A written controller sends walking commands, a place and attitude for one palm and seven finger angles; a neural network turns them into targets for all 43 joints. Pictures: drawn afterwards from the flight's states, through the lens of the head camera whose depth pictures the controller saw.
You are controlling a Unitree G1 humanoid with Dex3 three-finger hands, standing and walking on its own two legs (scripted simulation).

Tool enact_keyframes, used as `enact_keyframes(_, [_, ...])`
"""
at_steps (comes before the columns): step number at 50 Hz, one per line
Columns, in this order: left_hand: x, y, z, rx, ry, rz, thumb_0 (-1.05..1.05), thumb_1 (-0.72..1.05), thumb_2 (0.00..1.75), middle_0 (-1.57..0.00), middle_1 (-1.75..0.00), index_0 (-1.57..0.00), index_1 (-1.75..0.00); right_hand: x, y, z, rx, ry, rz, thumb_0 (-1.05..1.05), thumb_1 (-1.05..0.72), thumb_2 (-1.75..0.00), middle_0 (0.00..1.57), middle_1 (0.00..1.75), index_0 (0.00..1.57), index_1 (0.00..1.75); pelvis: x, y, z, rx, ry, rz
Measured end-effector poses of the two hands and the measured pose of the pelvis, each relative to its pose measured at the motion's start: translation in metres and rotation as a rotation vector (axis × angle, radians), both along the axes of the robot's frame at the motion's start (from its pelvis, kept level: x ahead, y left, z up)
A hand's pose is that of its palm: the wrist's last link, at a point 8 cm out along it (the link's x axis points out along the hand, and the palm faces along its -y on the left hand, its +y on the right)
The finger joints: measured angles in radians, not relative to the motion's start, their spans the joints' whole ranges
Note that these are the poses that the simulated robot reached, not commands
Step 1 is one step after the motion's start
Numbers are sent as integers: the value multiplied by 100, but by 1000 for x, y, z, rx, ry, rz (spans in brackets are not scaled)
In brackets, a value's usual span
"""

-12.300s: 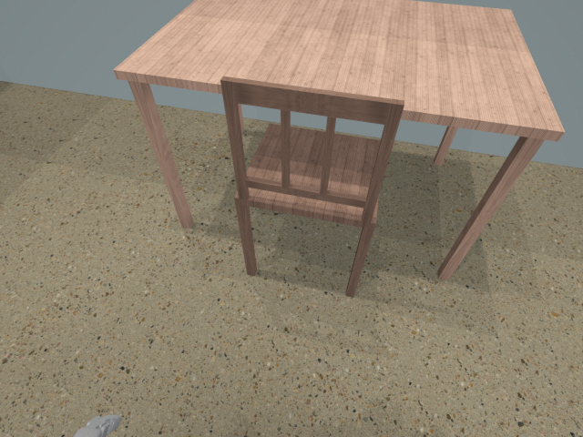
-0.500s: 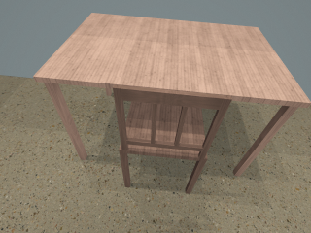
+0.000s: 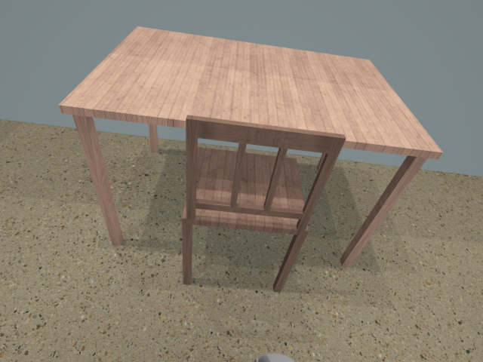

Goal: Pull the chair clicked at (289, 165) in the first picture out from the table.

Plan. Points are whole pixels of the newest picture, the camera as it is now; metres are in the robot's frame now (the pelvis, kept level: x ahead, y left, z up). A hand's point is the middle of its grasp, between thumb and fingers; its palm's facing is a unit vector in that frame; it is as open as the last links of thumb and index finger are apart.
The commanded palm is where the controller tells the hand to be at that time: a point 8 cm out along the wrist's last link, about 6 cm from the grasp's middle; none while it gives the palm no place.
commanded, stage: come to a stop and stand still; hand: left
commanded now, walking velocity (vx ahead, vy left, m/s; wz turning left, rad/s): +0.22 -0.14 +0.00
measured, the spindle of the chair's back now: (237, 176) +0.64 +0.03 -0.09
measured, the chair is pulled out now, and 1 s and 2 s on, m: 0.00 0.00 0.00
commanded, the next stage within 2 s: look again from close up in 1.64 s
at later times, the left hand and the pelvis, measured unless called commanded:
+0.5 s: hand out of the picture +0.07 +0.13 -0.15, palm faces +0.01 -0.99 -0.16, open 7.1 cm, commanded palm none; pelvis -0.01 -0.04 +0.02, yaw +0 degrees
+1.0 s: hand out of the picture +0.03 +0.15 -0.16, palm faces +0.03 -0.98 -0.18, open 7.3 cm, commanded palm none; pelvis +0.01 -0.03 +0.02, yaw -1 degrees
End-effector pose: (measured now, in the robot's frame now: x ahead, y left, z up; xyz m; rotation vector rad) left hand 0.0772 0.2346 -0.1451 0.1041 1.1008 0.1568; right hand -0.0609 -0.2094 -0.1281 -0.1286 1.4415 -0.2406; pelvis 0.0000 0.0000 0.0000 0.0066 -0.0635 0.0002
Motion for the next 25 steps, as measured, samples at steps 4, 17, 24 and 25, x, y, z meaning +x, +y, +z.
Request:
enact_keyframes(4, [19,11,28,22,-56,-48,0,91,90,-19,-30,-20,-30,-29,15,14,26,31,-49,1,-91,-89,20,30,20,30,-7,4,16,-22,42,-4])
enact_keyframes(17, [6,-24,29,-26,80,-148,1,91,90,-19,-30,-20,-30,-74,8,35,27,105,-120,0,-90,-89,21,30,20,30,-17,-8,30,-44,72,-12])
enact_keyframes(24, [-8,-52,25,-19,72,-63,-1,94,90,-20,-30,-21,-30,-55,-27,20,47,133,-73,0,-90,-89,21,30,20,30,-10,-32,22,-7,69,3])
enact_keyframes(25, [-12,-53,24,-3,73,-49,-2,95,90,-20,-30,-21,-30,-48,-34,15,48,127,-64,0,-90,-89,20,30,20,30,-10,-36,20,0,66,-2])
